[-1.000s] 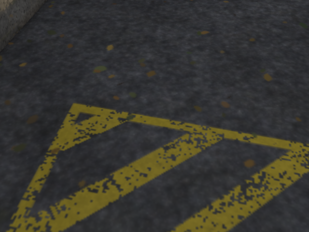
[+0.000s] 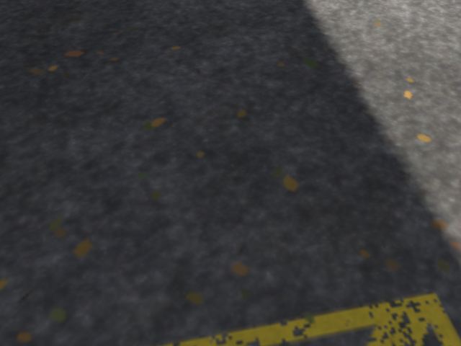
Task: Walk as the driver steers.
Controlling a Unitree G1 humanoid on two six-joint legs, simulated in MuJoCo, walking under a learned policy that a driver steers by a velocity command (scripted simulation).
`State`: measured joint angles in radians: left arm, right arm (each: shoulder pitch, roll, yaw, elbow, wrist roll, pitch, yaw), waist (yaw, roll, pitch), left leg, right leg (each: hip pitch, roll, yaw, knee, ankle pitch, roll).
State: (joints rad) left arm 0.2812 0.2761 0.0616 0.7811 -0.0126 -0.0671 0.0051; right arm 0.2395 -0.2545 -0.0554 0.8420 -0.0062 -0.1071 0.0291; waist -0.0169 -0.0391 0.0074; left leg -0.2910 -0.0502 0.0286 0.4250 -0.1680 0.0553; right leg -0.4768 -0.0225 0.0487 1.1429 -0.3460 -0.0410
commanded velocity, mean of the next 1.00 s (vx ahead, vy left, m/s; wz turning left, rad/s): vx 0.50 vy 0.00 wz -0.02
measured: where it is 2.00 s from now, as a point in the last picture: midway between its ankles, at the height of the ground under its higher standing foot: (240, 185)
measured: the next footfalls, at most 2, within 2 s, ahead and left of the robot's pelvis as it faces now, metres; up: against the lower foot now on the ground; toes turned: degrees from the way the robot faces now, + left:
right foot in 0.36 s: +0.36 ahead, -0.15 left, +0.00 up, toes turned -2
left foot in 0.88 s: +0.66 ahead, +0.09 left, +0.00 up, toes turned +2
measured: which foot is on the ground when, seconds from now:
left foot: down 0.00-0.38, up 0.40-0.86, down 0.88-1.00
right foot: up 0.00-0.34, down 0.36-0.90, up 0.92-1.00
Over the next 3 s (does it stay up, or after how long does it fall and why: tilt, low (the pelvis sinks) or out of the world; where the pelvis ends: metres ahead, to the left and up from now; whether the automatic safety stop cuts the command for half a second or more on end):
stays up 1.62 0.15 -0.01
